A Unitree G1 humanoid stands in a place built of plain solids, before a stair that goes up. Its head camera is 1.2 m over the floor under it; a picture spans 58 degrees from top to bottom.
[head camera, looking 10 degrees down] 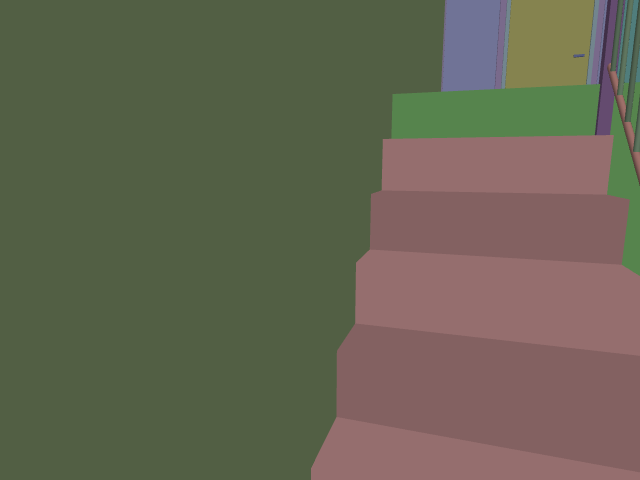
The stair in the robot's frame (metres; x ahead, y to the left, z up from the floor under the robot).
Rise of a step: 0.22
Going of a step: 0.24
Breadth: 0.85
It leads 18 degrees to the right of straight ahead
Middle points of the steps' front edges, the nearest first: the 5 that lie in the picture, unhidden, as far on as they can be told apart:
1.08 -0.46 0.65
1.31 -0.53 0.87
1.53 -0.60 1.09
1.76 -0.67 1.31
1.98 -0.75 1.52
